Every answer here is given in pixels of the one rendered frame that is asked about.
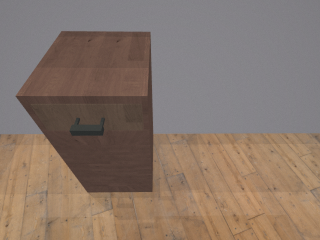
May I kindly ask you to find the drawer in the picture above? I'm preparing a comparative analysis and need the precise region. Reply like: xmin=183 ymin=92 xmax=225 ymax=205
xmin=30 ymin=103 xmax=144 ymax=131

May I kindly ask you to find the cabinet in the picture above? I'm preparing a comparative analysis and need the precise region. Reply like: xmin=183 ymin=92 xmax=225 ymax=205
xmin=16 ymin=31 xmax=154 ymax=193

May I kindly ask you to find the handle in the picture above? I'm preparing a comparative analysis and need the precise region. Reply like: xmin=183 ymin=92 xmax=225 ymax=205
xmin=69 ymin=117 xmax=105 ymax=136

